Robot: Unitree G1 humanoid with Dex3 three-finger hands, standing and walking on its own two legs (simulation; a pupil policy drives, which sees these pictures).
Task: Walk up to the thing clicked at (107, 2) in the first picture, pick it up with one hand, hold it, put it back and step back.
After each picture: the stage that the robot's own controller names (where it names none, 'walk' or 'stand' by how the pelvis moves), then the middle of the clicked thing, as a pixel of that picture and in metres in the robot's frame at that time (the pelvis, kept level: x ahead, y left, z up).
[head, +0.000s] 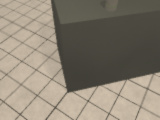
stand; out of the picture +0.86 -0.14 +0.05
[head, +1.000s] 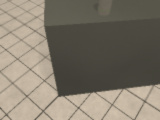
rise first; (105, 2) +0.77 -0.06 +0.07
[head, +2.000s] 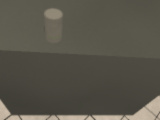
rise first; (53, 26) +0.52 +0.15 +0.08
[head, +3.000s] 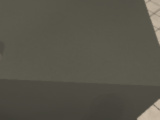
walk; out of the picture +0.41 +0.38 +0.06
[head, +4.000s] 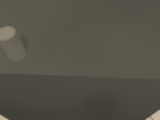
stand; (12, 44) +0.43 +0.29 +0.06
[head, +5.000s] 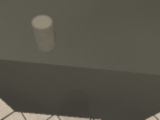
stand; (44, 34) +0.46 +0.16 +0.06
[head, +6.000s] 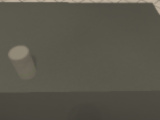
stand; (23, 63) +0.38 +0.24 +0.05
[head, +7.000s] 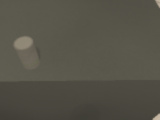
stand; (27, 53) +0.43 +0.23 +0.04
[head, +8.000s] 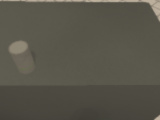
stand; (22, 57) +0.41 +0.25 +0.04
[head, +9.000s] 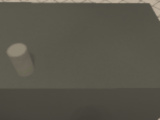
stand; (21, 60) +0.40 +0.25 +0.04
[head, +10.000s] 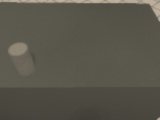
stand; (22, 59) +0.41 +0.25 +0.04
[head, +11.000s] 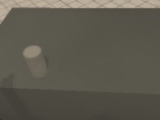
rise first; (36, 62) +0.40 +0.23 +0.04
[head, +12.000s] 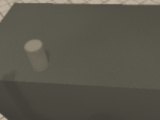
go down; (37, 56) +0.42 +0.23 +0.05
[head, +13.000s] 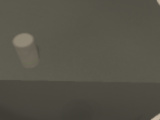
go down; (27, 51) +0.43 +0.21 +0.05
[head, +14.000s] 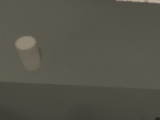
go down; (29, 54) +0.42 +0.21 +0.06
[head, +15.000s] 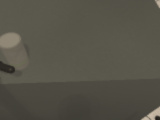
close in; (15, 52) +0.41 +0.23 +0.07
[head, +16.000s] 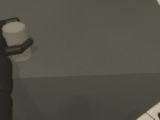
lift; (18, 42) +0.44 +0.22 +0.09
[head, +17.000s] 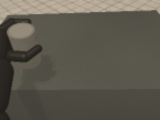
lift; (26, 47) +0.33 +0.18 +0.22
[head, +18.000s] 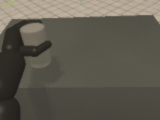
hold; (36, 46) +0.34 +0.16 +0.22
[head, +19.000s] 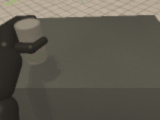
hold; (32, 42) +0.34 +0.17 +0.23
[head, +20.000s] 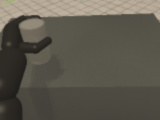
crouch; (36, 42) +0.34 +0.16 +0.23
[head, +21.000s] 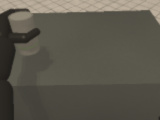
crouch; (25, 33) +0.39 +0.19 +0.22
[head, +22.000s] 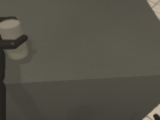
lower; (14, 40) +0.44 +0.23 +0.12
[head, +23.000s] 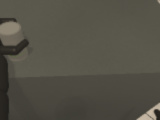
lower; (14, 42) +0.43 +0.23 +0.09
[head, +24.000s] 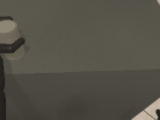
lower; (10, 41) +0.44 +0.24 +0.09
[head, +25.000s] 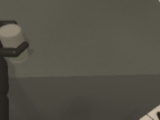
lower; (14, 44) +0.43 +0.23 +0.09
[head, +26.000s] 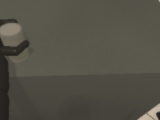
rest; (15, 43) +0.43 +0.23 +0.09
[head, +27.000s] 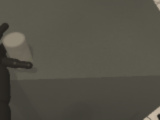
withdraw; (19, 51) +0.41 +0.22 +0.08
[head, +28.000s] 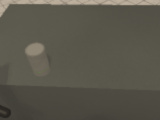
sink last; (38, 60) +0.40 +0.21 +0.06
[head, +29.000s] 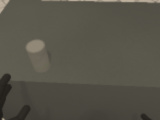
stand; (39, 56) +0.41 +0.21 +0.05
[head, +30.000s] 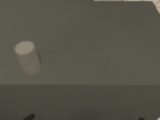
stand; (28, 58) +0.40 +0.22 +0.05
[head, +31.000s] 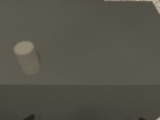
stand; (28, 58) +0.40 +0.22 +0.05
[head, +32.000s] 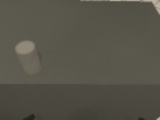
stand; (29, 58) +0.41 +0.22 +0.05
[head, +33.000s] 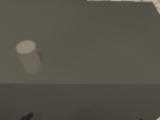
stand; (29, 57) +0.41 +0.22 +0.05
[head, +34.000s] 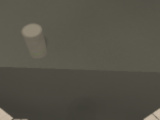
walk; (35, 42) +0.45 +0.20 +0.06
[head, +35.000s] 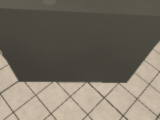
walk; out of the picture +0.75 +0.18 +0.06
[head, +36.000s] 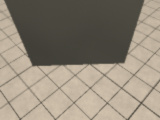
stand; out of the picture +1.08 +0.29 +0.06
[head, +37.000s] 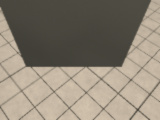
stand; out of the picture +1.00 +0.25 +0.05
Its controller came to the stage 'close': yes
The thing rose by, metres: 0.21
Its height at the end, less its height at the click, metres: +0.00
